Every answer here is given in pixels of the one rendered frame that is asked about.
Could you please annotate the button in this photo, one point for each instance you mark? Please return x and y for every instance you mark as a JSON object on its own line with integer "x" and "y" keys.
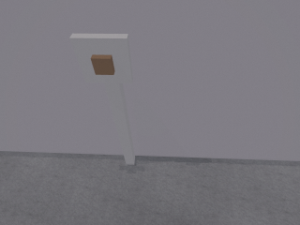
{"x": 103, "y": 64}

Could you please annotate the panel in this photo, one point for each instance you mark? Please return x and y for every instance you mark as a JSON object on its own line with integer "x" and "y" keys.
{"x": 116, "y": 45}

